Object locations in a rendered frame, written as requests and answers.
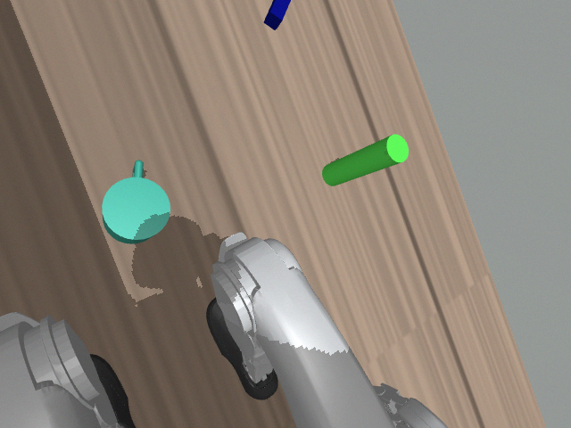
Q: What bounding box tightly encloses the right robot foot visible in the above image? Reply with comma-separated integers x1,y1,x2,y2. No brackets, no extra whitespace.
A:
206,298,278,400

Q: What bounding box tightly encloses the right robot hand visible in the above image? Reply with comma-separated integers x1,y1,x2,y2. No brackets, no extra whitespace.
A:
373,383,449,428

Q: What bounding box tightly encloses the left robot foot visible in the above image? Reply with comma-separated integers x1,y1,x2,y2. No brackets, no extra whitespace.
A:
89,354,136,428

